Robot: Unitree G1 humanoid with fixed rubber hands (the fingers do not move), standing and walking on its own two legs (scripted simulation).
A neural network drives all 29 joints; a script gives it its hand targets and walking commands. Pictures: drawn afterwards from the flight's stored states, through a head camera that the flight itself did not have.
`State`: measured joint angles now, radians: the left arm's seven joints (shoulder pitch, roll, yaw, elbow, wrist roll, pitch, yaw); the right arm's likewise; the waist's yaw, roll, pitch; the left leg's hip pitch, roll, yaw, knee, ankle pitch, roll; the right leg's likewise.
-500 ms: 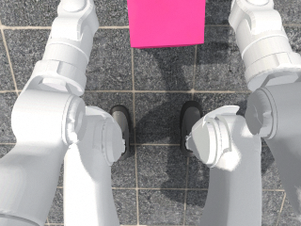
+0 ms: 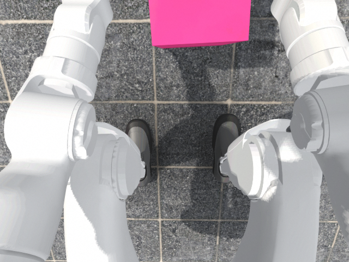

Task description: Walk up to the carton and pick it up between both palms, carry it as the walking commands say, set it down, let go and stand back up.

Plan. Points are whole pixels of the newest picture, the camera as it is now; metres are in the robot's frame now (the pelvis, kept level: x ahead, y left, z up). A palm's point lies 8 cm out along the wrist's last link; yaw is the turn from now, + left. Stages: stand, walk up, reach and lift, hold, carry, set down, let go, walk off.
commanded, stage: reach and lift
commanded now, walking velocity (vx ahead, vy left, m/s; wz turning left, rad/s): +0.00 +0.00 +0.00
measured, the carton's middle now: out of the picture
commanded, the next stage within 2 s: none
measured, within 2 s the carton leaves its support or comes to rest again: leaves its support in 1.08 s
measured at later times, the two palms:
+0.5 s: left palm out of the picture +0.56 +0.09 -0.18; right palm out of the picture +0.55 -0.16 -0.19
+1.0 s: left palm out of the picture +0.57 +0.09 -0.17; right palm out of the picture +0.56 -0.16 -0.18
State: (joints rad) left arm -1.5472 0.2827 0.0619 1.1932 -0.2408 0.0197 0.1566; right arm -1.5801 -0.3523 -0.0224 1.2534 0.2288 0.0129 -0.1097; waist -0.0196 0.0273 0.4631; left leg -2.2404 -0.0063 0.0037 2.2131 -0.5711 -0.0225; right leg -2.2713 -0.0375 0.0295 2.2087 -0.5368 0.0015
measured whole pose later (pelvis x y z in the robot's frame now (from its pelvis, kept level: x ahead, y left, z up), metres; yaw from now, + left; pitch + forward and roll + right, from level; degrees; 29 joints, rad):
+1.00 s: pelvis +0.02 +0.00 -0.01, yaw -2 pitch +36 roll +1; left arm -1.49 0.14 0.33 1.06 0.07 0.18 0.09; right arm -1.53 -0.25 -0.22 1.16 -0.04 0.16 -0.05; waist 0.00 0.02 0.37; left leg -2.24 -0.08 -0.04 2.27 -0.66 -0.06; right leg -2.29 0.01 0.05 2.24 -0.58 0.03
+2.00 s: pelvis +0.01 +0.01 +0.05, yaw -3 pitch +42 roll +2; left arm -1.30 -0.05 0.47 0.69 0.18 0.28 0.21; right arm -1.36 -0.08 -0.34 0.84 -0.17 0.31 -0.15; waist 0.02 0.02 0.16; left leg -2.18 -0.08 -0.04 2.05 -0.60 -0.07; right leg -2.23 0.06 0.08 2.02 -0.52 0.06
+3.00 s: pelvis +0.01 +0.01 +0.14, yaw -4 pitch +38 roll +2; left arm -1.08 -0.15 0.55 0.64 0.29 0.34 0.16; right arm -1.13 0.06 -0.43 0.75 -0.30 0.37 -0.14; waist 0.02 0.01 -0.04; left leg -1.87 -0.07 -0.06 1.74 -0.54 -0.06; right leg -1.92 0.06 0.08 1.72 -0.47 0.04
